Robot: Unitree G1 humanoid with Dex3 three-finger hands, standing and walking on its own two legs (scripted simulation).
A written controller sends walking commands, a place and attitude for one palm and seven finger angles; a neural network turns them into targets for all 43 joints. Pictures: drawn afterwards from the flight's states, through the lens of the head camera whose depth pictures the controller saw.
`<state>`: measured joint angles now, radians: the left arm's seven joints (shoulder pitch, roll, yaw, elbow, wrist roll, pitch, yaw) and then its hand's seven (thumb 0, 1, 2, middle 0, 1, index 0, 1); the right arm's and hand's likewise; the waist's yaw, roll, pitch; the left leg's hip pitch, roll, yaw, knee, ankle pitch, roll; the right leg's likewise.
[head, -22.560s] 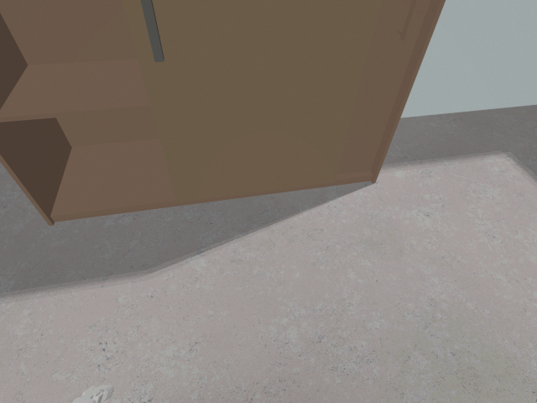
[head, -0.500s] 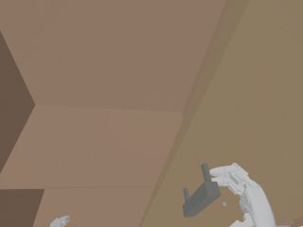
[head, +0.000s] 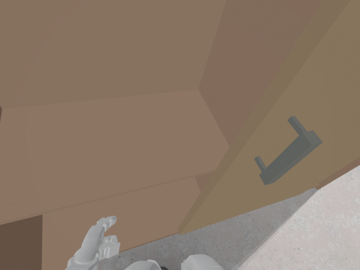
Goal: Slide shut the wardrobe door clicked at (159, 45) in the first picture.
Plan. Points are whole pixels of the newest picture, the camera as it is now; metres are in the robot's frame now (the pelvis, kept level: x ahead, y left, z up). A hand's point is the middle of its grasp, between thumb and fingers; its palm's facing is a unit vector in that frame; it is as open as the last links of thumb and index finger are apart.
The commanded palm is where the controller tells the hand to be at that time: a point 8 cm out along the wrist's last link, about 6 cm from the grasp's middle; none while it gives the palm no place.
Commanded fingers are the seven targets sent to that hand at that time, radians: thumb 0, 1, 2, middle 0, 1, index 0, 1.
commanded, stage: relax the arm and regain balance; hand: right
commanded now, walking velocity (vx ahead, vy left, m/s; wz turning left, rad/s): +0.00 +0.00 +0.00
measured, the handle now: (279, 152) +0.34 -0.21 +0.11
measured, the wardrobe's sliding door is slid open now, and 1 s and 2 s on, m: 0.61 0.61 0.61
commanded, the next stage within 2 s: step back with the hand held close in 1.84 s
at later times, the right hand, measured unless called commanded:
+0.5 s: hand out of the picture -0.12 -0.04 -0.16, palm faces -0.19 +0.96 -0.22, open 16.7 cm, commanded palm none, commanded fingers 0.00 0.50 -0.30 0.15 0.30 0.15 0.30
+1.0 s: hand out of the picture -0.26 -0.08 -0.15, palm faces -0.12 +0.94 -0.32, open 16.3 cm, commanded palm none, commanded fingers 0.00 0.50 -0.30 0.15 0.30 0.15 0.30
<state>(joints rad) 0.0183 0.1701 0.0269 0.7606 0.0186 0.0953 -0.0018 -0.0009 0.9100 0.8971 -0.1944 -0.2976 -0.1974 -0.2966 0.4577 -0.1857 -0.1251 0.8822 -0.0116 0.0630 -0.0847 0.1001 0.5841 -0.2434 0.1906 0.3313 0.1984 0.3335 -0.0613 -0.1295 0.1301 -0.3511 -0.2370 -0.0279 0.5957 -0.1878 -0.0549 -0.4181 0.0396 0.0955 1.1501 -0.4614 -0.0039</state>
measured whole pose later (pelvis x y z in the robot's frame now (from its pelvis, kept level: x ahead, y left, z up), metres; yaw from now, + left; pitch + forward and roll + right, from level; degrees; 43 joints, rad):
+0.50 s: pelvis -0.13 +0.13 +0.02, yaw +10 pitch -4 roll -2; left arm 0.35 0.17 0.04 1.09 0.01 0.00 0.05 0.00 0.91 0.90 -0.19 -0.30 -0.19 -0.30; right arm 0.35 -0.15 0.02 1.09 -0.04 0.02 -0.04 -0.13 0.57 -0.27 0.16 0.30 0.16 0.30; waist 0.02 0.00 0.04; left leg -0.25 -0.14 -0.21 0.53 -0.19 0.05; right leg -0.14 0.00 0.06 0.48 -0.28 0.01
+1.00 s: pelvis -0.26 +0.11 +0.00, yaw +12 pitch -4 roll +0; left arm 0.32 0.22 0.07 1.05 0.02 0.06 0.03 0.00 0.91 0.90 -0.19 -0.30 -0.20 -0.30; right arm 0.42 -0.12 -0.02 1.08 -0.03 0.04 -0.06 -0.02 0.49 -0.30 0.15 0.30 0.15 0.30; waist 0.01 -0.13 -0.04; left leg -0.21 -0.04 0.00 0.68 -0.41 0.05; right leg -0.47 0.03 0.05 0.97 -0.38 0.02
